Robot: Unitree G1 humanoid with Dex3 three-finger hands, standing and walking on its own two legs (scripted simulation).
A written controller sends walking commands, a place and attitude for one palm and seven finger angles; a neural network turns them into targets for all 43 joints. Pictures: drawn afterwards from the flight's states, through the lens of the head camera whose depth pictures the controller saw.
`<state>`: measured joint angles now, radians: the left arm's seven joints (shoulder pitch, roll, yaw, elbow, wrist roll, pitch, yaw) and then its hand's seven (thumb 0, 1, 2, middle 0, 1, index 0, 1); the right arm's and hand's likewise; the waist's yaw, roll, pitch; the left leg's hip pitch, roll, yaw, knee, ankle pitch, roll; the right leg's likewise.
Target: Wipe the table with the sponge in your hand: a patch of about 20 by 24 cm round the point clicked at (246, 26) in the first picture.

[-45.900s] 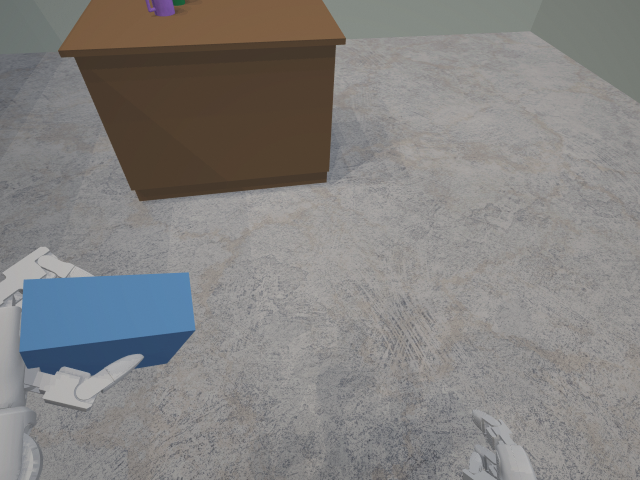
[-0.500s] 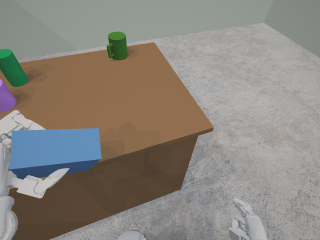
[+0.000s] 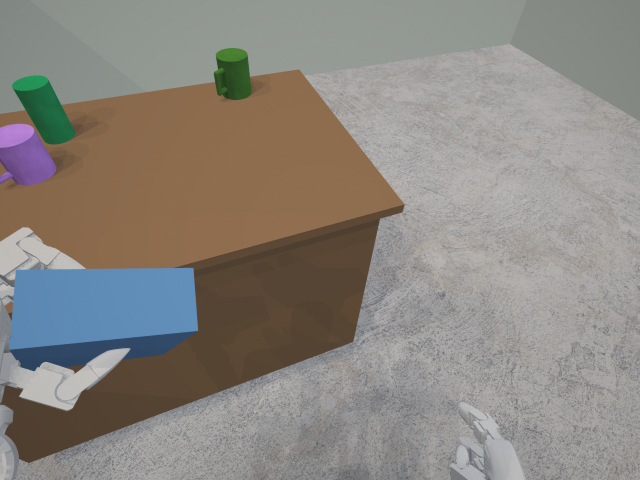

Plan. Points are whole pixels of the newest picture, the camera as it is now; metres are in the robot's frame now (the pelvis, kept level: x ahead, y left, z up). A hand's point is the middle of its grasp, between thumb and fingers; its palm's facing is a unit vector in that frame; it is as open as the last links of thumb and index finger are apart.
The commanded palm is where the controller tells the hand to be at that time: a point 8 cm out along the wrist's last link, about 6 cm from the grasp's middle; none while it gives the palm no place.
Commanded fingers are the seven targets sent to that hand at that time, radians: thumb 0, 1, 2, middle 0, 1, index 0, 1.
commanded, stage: stop stepping back and stand still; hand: left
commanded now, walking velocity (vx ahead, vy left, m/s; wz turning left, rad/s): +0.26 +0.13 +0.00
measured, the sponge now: (131, 319) +0.23 +0.20 +0.15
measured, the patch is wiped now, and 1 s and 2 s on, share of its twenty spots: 1.00 1.00 1.00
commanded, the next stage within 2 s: stand and wait in 1.48 s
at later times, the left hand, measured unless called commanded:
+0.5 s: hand out of the picture +0.06 +0.24 +0.17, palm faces +0.48 -0.78 -0.40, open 9.5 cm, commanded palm +0.01 +0.26 +0.19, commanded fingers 0.00 0.10 1.30 -1.20 -1.60 -1.20 -1.60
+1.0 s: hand out of the picture +0.04 +0.20 +0.16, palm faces +0.43 -0.82 -0.38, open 9.5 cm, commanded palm -0.02 +0.24 +0.19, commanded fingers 0.00 0.10 1.30 -1.20 -1.60 -1.20 -1.60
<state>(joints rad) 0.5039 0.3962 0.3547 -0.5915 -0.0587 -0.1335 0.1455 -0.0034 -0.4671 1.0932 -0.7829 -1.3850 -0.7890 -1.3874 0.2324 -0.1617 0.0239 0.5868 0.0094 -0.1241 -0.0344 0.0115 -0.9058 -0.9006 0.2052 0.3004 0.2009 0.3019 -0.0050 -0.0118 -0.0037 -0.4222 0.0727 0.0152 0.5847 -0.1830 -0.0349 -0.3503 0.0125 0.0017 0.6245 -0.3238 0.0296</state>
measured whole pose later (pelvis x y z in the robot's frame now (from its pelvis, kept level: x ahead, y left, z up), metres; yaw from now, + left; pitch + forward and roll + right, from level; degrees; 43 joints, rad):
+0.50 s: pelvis -0.12 -0.03 -0.01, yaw +5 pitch -2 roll +1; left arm 0.46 0.40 0.36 -0.42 -0.05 -0.12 0.12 0.00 -0.47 1.09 -0.78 -1.38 -0.79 -1.39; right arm 0.35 -0.22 0.00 0.65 0.03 -0.15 -0.06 0.01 -0.91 -0.90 0.20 0.30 0.20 0.30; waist -0.02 -0.01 -0.07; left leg -0.24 0.05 0.02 0.68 -0.44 0.02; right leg -0.39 -0.02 -0.06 0.68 -0.33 0.01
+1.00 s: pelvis -0.16 -0.05 +0.00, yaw +4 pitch -1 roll -2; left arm 0.46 0.35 0.31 -0.47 -0.05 -0.10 0.14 0.00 -0.47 1.09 -0.78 -1.39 -0.79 -1.39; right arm 0.25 -0.21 0.02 0.64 0.02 -0.11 -0.05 0.01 -0.91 -0.90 0.21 0.30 0.20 0.30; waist -0.01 0.04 -0.01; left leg -0.37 0.07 0.01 0.78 -0.39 0.02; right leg -0.31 0.00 -0.09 0.57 -0.23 -0.02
